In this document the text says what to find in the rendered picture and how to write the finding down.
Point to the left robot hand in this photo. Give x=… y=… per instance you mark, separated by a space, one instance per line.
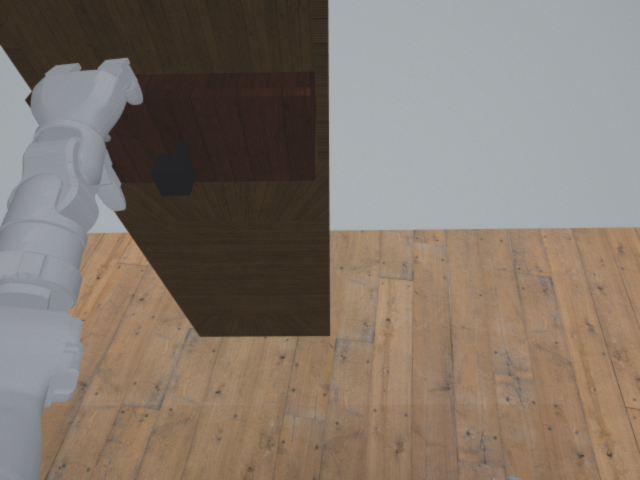
x=95 y=98

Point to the robot left upper arm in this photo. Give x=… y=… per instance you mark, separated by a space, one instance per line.
x=40 y=355

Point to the handle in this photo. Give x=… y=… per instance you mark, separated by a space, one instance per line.
x=174 y=174

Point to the cabinet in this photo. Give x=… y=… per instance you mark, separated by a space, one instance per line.
x=241 y=259

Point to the drawer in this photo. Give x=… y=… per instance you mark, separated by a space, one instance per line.
x=239 y=126

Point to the robot left forearm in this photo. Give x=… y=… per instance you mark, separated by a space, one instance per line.
x=44 y=233

